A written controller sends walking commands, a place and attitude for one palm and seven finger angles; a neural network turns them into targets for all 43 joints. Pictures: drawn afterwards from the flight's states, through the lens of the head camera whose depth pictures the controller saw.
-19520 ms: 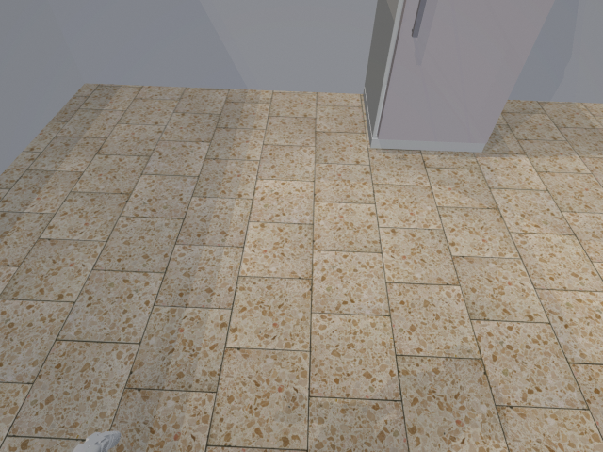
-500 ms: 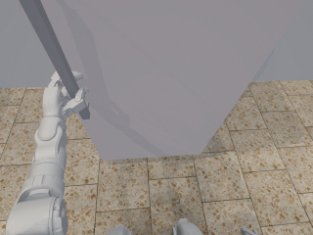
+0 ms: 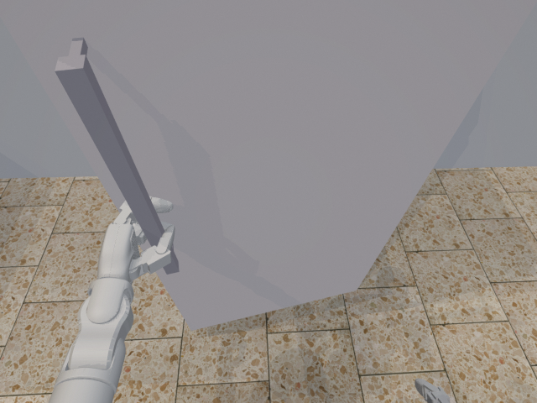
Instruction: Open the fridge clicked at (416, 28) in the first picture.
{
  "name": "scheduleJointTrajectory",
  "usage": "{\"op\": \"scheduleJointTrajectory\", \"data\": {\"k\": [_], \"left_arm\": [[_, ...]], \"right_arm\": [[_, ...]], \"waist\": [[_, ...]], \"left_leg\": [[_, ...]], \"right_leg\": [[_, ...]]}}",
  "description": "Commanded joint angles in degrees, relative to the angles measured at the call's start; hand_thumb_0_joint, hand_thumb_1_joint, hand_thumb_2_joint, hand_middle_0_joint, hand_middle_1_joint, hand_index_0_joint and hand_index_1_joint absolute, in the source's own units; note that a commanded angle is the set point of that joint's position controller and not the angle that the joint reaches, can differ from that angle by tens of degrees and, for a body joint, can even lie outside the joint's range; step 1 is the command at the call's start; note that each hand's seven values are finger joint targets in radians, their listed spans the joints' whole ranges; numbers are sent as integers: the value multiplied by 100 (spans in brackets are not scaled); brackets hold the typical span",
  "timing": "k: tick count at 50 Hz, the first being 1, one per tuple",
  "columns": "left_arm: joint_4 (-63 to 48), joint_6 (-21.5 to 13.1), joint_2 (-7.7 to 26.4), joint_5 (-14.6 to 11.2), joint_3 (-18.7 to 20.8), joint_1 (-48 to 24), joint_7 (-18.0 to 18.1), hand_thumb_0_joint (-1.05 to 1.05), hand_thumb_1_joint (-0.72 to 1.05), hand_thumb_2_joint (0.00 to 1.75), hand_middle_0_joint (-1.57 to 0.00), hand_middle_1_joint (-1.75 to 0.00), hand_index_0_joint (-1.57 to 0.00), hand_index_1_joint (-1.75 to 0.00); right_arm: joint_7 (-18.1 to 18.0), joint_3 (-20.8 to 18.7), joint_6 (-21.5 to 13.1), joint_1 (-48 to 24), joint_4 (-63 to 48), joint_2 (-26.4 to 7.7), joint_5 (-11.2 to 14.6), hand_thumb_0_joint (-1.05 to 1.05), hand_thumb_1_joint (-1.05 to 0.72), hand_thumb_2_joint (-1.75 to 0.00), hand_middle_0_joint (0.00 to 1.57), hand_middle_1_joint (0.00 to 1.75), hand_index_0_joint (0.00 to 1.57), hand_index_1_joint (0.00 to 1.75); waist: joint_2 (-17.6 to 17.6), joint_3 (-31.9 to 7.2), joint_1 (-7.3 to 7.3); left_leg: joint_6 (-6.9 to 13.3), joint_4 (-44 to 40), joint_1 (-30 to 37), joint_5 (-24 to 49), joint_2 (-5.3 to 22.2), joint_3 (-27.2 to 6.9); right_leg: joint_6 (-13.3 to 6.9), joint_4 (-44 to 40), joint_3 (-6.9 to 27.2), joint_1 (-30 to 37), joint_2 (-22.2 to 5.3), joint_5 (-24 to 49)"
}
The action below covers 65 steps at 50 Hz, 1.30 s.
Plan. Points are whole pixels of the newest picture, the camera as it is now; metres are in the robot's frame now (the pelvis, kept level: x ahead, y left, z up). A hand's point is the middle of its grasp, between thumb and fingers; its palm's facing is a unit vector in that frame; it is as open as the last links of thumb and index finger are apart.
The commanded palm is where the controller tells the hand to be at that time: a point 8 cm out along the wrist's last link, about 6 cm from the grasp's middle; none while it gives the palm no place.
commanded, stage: walk backward, drawing the door open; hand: left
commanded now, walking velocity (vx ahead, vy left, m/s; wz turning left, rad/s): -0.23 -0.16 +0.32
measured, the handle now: (140, 191) +0.38 +0.19 +0.11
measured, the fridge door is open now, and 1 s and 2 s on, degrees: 11 48 87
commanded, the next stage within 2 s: stop walking and hold the door back in 1.82 s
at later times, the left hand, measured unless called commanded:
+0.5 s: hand (201, 340) +0.20 +0.09 +0.04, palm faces +0.19 -0.97 -0.18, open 6.0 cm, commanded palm +0.16 +0.13 +0.04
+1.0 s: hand out of the picture +0.07 -0.06 +0.04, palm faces +0.29 -0.95 -0.13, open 5.9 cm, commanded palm +0.02 -0.02 +0.04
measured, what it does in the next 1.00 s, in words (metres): steps to the right, turning left: left foot, then right foot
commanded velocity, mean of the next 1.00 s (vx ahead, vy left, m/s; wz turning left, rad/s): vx -0.15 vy -0.38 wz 0.71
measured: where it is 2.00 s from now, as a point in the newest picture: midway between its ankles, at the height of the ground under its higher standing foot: outside the picture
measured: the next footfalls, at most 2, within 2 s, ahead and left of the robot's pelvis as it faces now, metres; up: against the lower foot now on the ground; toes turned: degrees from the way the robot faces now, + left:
left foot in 0.68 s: -0.06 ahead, +0.04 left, +0.00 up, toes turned +20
right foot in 0.86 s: +0.00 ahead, -0.26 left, +0.00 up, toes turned +20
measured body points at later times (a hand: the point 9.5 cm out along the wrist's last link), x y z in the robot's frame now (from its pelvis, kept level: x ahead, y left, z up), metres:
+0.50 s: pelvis -0.08 -0.07 +0.02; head -0.08 -0.10 +0.47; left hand +0.19 +0.14 +0.06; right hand +0.10 -0.30 -0.09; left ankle -0.04 +0.11 -0.70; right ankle -0.01 -0.14 -0.71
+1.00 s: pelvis -0.16 -0.23 +0.01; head -0.16 -0.24 +0.46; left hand +0.05 -0.01 +0.05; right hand +0.07 -0.37 -0.10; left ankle -0.19 -0.10 -0.64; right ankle -0.04 -0.27 -0.71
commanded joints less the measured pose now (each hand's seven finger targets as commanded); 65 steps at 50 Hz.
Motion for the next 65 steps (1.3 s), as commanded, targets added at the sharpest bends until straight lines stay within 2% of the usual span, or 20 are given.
{"op": "scheduleJointTrajectory", "data": {"k": [1, 16, 24, 28, 31, 32, 34, 35, 40, 42, 43, 45, 51, 52, 53, 54, 59, 61, 62, 65], "left_arm": [[-956, 301, 544, 232, -195, -1028, 397, 0, 90, 90, -45, -140, -45, -140], [-731, 574, 29, 303, -641, -825, 403, 0, 90, 90, -45, -140, -45, -140], [-1257, 700, 252, 239, -476, -648, 494, 0, 90, 90, -45, -140, -45, -140], [-1220, 763, -50, 323, -867, -824, 489, 0, 90, 90, -45, -140, -45, -140], [-1344, 676, -270, 263, -1178, -985, 478, 0, 90, 90, -45, -140, -45, -140], [-1392, 651, -372, 197, -1336, -951, 441, 0, 90, 90, -45, -140, -45, -140], [-1328, 548, -418, 307, -1428, -517, 382, 0, 90, 90, -45, -140, -45, -140], [-1640, 495, -311, 401, -1294, -290, 310, 0, 90, 90, -45, -140, -45, -140], [-1857, 485, -512, 385, -1329, -599, 269, 0, 90, 90, -45, -140, -45, -140], [-1827, 526, -309, 363, -1277, -788, 327, 0, 90, 90, -45, -140, -45, -140], [-2199, 408, -97, 449, -1045, -1229, 401, 0, 90, 90, -45, -140, -45, -140], [-1620, 558, -368, 439, -1370, -724, 423, 0, 90, 90, -45, -140, -45, -140], [-1841, 236, -946, 441, -2118, -1096, 246, 0, 90, 90, -45, -140, -45, -140], [-1974, 211, -1005, 413, -2209, -1012, 209, 0, 90, 90, -45, -140, -45, -140], [-2035, 176, -1128, 446, -2301, -794, 176, 0, 90, 90, -45, -140, -45, -140], [-1907, 156, -934, 615, -2186, -300, 240, 0, 90, 90, -45, -140, -45, -140], [-2699, 295, -1054, 491, -2227, -662, 162, 0, 90, 90, -45, -140, -45, -140], [-2983, 419, -521, 585, -1835, -935, 311, 0, 90, 90, -45, -140, -45, -140], [-2996, 392, -403, 630, -1570, -927, 387, 0, 90, 90, -45, -140, -45, -140], [-2393, 425, -793, 613, -2165, -805, 233, 0, 90, 90, -45, -140, -45, -140]], "right_arm": [[-318, -135, 6, -258, -776, -725, 2, 0, -90, -90, 20, 30, 20, 30], [-152, -105, 81, -1210, -827, -705, -243, 0, -90, -90, 20, 30, 20, 30], [-146, -147, -312, -1233, -657, -389, -58, 0, -90, -90, 20, 30, 20, 30], [-232, -74, -525, -1124, -504, -386, -145, 0, -90, -90, 20, 30, 20, 30], [-269, 28, -641, -835, -408, -458, -199, 0, -90, -90, 20, 30, 20, 30], [-295, 17, -680, -678, -397, -570, -232, 0, -90, -90, 20, 30, 20, 30], [-233, -82, -601, -817, -640, -973, -444, 0, -90, -90, 20, 30, 20, 30], [-144, -21, -427, -1059, -558, -788, -458, 0, -90, -90, 20, 30, 20, 30], [-130, -166, -391, -1429, -461, -651, -301, 0, -90, -90, 20, 30, 20, 30], [-106, -168, -549, -1138, -271, -231, -138, 0, -90, -90, 20, 30, 20, 30], [-127, -209, -733, -1343, -318, -206, -125, 0, -90, -90, 20, 30, 20, 30], [-137, -134, -858, -1147, -204, -216, -167, 0, -90, -90, 20, 30, 20, 30], [-203, 11, -954, -892, -339, -289, -261, 0, -90, -90, 20, 30, 20, 30], [-180, -36, -976, -785, -463, -472, -311, 0, -90, -90, 20, 30, 20, 30], [-130, -135, -943, -946, -665, -770, -412, 0, -90, -90, 20, 30, 20, 30], [-147, -108, -736, -1176, -791, -830, -382, 0, -90, -90, 20, 30, 20, 30], [38, -116, -613, -1693, -682, -527, -181, 0, -90, -90, 20, 30, 20, 30], [34, -209, -744, -1471, -696, -87, -15, 0, -90, -90, 20, 30, 20, 30], [-23, -163, -873, -1183, -563, 21, -201, 0, -90, -90, 20, 30, 20, 30], [-4, -130, -885, -1399, -610, -86, -119, 0, -90, -90, 20, 30, 20, 30]], "waist": [[373, -1438, -4], [619, -604, 177], [-1038, -922, 299], [-841, -419, 336], [-424, -251, 82], [-6, -223, -70], [1832, 29, 18], [1009, -31, 173], [914, -369, 321], [-1464, -993, 232], [-1655, -855, 385], [-1281, -526, 314], [-328, -227, -78], [616, -258, -149], [1860, -154, -25], [1065, -152, 37], [780, -179, 336], [-2087, -804, 382], [-1357, -975, 240], [-1572, -422, 251]], "left_leg": [[22, -890, 1824, 5217, 516, -411], [328, -2347, 1094, 2691, 1025, -1323], [-200, -119, 280, 326, -28, 257], [-215, 1538, 31, -331, 342, 205], [-107, -161, 1102, 90, 545, 111], [23, -1225, 1662, 526, 678, -263], [1245, -3516, 1074, 639, 3026, -4723], [950, -3665, 844, -211, 2592, -4008], [183, -2627, -598, -523, 1335, -1694], [-559, 103, -172, -283, -113, 295], [-563, 1953, -385, -455, -155, 348], [-366, 2958, -263, -682, 164, 92], [-179, -939, 1683, 433, 429, 294], [187, -1987, 2192, 1072, 1342, -1191], [1004, -3006, 1823, 1868, 3030, -3958], [1331, -3409, 1373, 1065, 3560, -4875], [84, -1742, -1057, -884, 1201, -1108], [-481, 2273, -441, -1031, -237, 348], [-392, 2848, -231, -813, -104, 98], [-323, 2758, 265, -828, 200, 405]], "right_leg": [[-102, -517, -235, 1283, -187, 3356], [-101, -1185, -194, 1604, 12, 1286], [-831, -2568, 167, 2245, -1133, 864], [-1334, -2354, -76, 1805, -1622, 1418], [-1039, -1608, -653, 1011, -1323, 1362], [-808, -761, -671, 419, -1045, 879], [150, 2194, 196, -360, 13, -337], [95, 2505, 670, 66, 39, 117], [-237, -697, 135, 2459, 223, -364], [-1127, -2950, 983, 2373, -1045, -1428], [-1750, -3014, 1498, 2016, -1673, -371], [-1652, -2543, 704, 1573, -1649, 685], [-927, -685, -571, 485, -1009, 1419], [-550, 441, -573, -478, -607, 527], [-59, 1948, -149, -799, -49, -327], [189, 2843, 719, -490, -278, -277], [-298, -799, 138, 2581, -56, -186], [-1452, -3039, 1911, 1634, -1699, -1247], [-1398, -2660, 1325, 1671, -1544, 267], [-1339, -2300, 246, 1216, -1440, 739]]}}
